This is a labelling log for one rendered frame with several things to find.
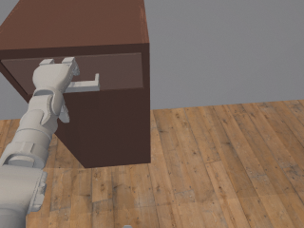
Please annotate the robot left forearm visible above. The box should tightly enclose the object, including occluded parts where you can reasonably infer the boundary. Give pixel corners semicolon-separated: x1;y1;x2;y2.
0;86;64;170

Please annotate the robot left upper arm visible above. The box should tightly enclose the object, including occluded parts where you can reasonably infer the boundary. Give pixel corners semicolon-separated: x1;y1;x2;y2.
0;164;48;228

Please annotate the drawer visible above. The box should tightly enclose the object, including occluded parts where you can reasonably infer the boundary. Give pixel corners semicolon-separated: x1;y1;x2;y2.
1;52;143;95

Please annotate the handle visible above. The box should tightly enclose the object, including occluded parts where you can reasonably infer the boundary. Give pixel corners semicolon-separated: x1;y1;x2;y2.
64;73;100;93

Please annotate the left robot hand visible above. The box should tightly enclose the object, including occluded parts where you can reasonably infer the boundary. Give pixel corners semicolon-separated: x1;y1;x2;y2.
32;57;80;124

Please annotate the cabinet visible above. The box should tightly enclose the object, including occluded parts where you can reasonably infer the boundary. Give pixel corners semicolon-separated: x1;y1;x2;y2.
0;0;151;169

